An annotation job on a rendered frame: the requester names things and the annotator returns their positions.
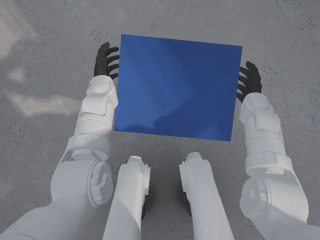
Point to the right robot forearm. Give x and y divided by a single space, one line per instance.
266 155

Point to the robot left hand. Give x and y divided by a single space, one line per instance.
101 66

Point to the robot left upper arm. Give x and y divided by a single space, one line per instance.
78 188

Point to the robot right foot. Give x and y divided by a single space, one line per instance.
188 204

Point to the left robot forearm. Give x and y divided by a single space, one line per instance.
94 123

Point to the robot right hand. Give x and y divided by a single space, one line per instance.
252 82

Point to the carton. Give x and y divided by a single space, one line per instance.
177 88

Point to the robot right thigh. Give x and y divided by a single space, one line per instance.
208 215

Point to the robot right upper arm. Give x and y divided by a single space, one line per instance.
277 208

